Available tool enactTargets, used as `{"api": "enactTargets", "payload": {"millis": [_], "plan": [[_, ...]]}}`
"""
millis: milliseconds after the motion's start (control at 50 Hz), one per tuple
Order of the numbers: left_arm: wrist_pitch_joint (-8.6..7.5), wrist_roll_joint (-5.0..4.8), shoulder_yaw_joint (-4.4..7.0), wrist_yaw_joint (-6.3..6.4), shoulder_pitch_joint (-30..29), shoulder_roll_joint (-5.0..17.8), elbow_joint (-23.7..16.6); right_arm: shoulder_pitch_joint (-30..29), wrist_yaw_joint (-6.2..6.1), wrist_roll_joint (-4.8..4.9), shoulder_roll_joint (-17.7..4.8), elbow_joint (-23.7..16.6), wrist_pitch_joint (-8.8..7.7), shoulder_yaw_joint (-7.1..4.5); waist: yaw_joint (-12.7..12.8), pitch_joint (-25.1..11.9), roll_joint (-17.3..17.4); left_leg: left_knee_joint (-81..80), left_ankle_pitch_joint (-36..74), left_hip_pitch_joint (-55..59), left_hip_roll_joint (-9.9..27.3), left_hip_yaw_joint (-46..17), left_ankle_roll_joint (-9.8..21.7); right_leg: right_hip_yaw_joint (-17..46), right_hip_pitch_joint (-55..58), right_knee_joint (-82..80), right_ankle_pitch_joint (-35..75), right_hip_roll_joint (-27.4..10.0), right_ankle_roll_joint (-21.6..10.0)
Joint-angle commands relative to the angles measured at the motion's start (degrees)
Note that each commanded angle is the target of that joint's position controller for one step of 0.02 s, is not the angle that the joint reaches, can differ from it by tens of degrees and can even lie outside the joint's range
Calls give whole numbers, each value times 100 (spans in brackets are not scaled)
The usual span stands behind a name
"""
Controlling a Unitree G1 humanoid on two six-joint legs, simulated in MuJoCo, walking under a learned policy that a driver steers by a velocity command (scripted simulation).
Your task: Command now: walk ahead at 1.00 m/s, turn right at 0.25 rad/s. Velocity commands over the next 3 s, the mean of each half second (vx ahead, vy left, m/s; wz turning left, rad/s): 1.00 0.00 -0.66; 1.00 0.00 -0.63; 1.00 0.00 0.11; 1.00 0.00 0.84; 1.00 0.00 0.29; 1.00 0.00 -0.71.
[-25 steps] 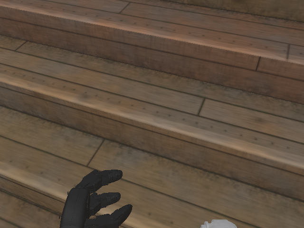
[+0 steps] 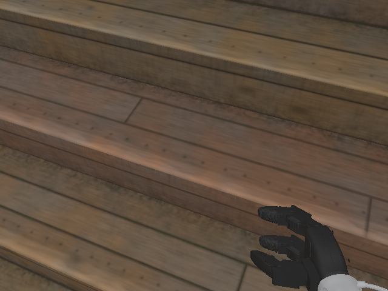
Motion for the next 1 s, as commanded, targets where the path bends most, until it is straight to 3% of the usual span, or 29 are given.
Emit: {"api": "enactTargets", "payload": {"millis": [20, 40, 80, 120, 180, 220, 260, 300, 340, 360, 380, 400, 440, 480, 540, 580, 620, 660, 680, 700, 720, 740, 780, 840, 880, 940, 960, 980, 1000], "plan": [[-298, 189, 392, -260, -1455, 917, -1784, 2390, -16, -368, -2265, 796, 14, -1067, -1229, -2740, 1969, -4211, 2134, 5679, 2156, -5685, 1402, 1241, -3631, 8151, -776, 1076, 177], [-212, 413, 269, -218, -1821, 397, -2322, 2156, 56, -296, -1889, 884, -65, -1088, -879, -2277, 551, -4450, 1110, 5665, 2279, -5520, 1217, 1334, -4835, 9656, -990, 611, 1], [-18, 655, -149, -155, -2785, -644, -3001, 2461, 40, -277, -831, 1942, -293, -827, -426, -474, -378, -4404, 422, 4771, 1994, -3834, 848, 1209, -6558, 10795, -1575, 248, -423], [303, 498, -372, -156, -2546, -1026, -2892, 2598, 44, -355, -130, 2489, -473, -624, 28, 265, -274, -4610, 733, 3871, 1795, -2302, 364, 1316, -7126, 11330, -2136, 150, -596], [720, 234, -469, 92, -3374, -1030, -3394, 2462, 185, -372, -353, 2832, -598, -534, 443, 1106, 190, -5761, 841, 2581, 1987, -1053, -127, 949, -7632, 11521, -3240, 240, -476], [835, 233, -558, 188, -4310, -789, -3885, 2162, 188, -153, -645, 2895, -616, -459, 733, 1670, 47, -6716, 1144, 1343, 1483, 64, -535, 439, -6814, 8892, -2987, 45, -432], [874, 113, -477, -4, -3363, -270, -3358, 2053, -109, 186, -1016, 2657, -592, -407, 924, 694, 34, -7129, 4562, 539, 1132, 996, -184, -793, -3302, 6760, -1686, 260, -201], [905, 340, -258, 22, -2172, 214, -2854, 2001, -249, 531, -2554, 2182, -781, -759, 1357, -1009, 784, -5853, 10510, 2596, 1609, 868, 132, -1082, -1987, 6140, -1997, 524, -186], [812, 393, -25, 41, -1038, 751, -2679, 1514, -154, 437, -3112, 1668, -722, -1108, 1774, -2039, 1115, -2919, 12683, 4416, 2103, 458, 183, -895, -1527, 4603, -2975, 770, -204], [683, 333, 132, -15, -989, 1074, -2622, 1660, 1, 299, -2787, 1443, -692, -1114, 1583, -2041, 981, -993, 11545, 4420, 1918, 234, 270, -180, -1146, 2596, -3266, 1098, -280], [587, 238, 328, -163, -2042, 1163, -2529, 1530, 184, -78, -1701, 1174, -654, -1001, 787, -1012, -202, 1332, 3465, 2883, 980, -308, -149, 1487, -1200, 904, -2262, 786, -717], [754, 315, 417, -58, -2693, 1556, -2484, 1929, 313, -327, -1010, 318, -687, -791, -97, -1088, -1594, 4345, 1670, 385, 24, -917, -616, 4749, -435, -68, -804, -231, -1613], [750, 387, 283, 5, -1996, 1169, -2083, 1047, 268, -466, -682, -284, -772, -602, 143, -461, -84, 6882, 1022, -1553, 79, -1285, -492, 5529, -514, -931, -3039, -555, -1726], [504, 527, 227, -33, -1175, 885, -1353, 485, 104, -578, 47, -696, -708, -198, -113, 754, 517, 7283, 300, -2834, 306, -1146, -307, 3886, -1102, -510, -1368, -273, -1203], [304, 504, 95, -129, -1543, 700, -1164, 91, -45, -400, -52, -900, -412, -94, -467, 1063, 403, 5788, -624, -2082, 550, -764, -300, 2416, -2899, -947, -1094, 72, -645], [288, 441, 122, -71, -1169, 800, -935, -880, -198, -536, -222, -1581, -330, -8, -323, 1056, 99, 4071, -1405, -1358, 832, -485, -245, 2281, -3255, -1874, 344, 90, -654], [373, 115, 246, 175, -1713, 1066, -1363, 158, -206, -255, -644, -1227, -350, -118, -782, -307, 511, 1052, -575, 3501, 261, 205, -422, 1760, -4524, -2001, 4691, 273, -880], [84, 133, 717, 54, -2365, 2214, -1761, 2191, -424, -5, -1199, -772, -217, -549, -1915, -2315, -550, -83, -24, 5134, 387, -908, -286, 2381, -2913, 582, 8818, -357, -676], [-133, 128, 814, -101, -2494, 2218, -1916, 3103, -395, -206, -1830, -382, -223, -816, -2245, -3246, 249, -1525, -1688, 5490, 782, -2131, 120, 2163, -2180, 2873, 8301, -241, -401], [-360, 250, 573, -297, -3050, 1217, -2070, 3698, -282, -185, -2347, 351, -264, -1044, -2306, -3019, 2495, -2346, 565, 6106, 1516, -2766, 491, 1426, -2751, 5664, 1827, 917, 92], [-340, 458, 381, -329, -2349, 386, -2342, 2849, -328, -156, -2227, 605, -328, -1085, -1143, -2836, 3195, -4430, 1243, 6010, 2507, -5774, 1022, 1622, -4501, 7916, -1073, 1440, 316], [-171, 619, 277, -267, -2456, 253, -2574, 2087, -217, -154, -1675, 556, -412, -1012, -557, -1957, 1821, -4281, -571, 5826, 2391, -5711, 969, 1438, -5637, 8858, -1288, 1016, 100], [146, 772, 41, -228, -3254, -179, -2895, 2234, -62, -149, -659, 1425, -525, -795, -387, -292, 110, -4133, -536, 5008, 2069, -3964, 706, 1472, -6868, 9826, -2154, 599, -190], [466, 590, -345, -143, -3600, -766, -3172, 2717, 61, -130, -185, 2312, -678, -671, 41, 791, -9, -4963, 301, 4028, 1756, -1896, -51, 1401, -7743, 9926, -3203, 356, -456], [603, 464, -404, -8, -4643, -705, -3729, 2508, 132, -311, -446, 2564, -721, -668, 96, 1239, 397, -6109, 1745, 2830, 1839, -991, 31, 740, -7446, 9908, -3733, 524, -350], [617, 349, -524, 61, -5183, -504, -4268, 3065, 100, 25, -857, 3011, -679, -671, 279, 1533, 186, -7354, 2398, 2471, 1651, -113, -39, -21, -6647, 7366, -4114, 37, -388], [611, 350, -604, -90, -4267, -420, -4042, 2541, -10, 240, -1180, 2792, -557, -711, 766, 797, 33, -7742, 3200, 1411, 1332, 400, 126, -557, -3805, 5489, -2658, -203, -400], [602, 354, -428, -164, -3486, -20, -3493, 2649, -55, 492, -1544, 2437, -722, -695, 755, -532, -171, -7087, 7365, 1371, 1503, 81, 473, -1060, -1278, 5564, -1580, 368, -233], [654, 380, -224, -67, -2221, 254, -3228, 2633, -33, 523, -2732, 2259, -957, -986, 1302, -1555, 494, -5809, 10266, 2371, 1719, 9, 503, -935, -239, 5167, -1932, 618, -100]]}}
Next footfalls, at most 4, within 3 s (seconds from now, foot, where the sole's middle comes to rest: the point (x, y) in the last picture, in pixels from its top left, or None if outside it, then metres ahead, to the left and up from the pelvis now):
0.36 right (270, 283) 0.40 -0.14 -0.49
0.66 left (252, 139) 0.74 -0.11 -0.33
1.04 right None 0.88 -0.52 -0.16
1.44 left None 1.18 -0.54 0.00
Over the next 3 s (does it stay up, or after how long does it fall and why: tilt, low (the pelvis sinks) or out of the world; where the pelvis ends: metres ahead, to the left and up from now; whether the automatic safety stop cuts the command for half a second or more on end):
stays up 2.47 -0.86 1.08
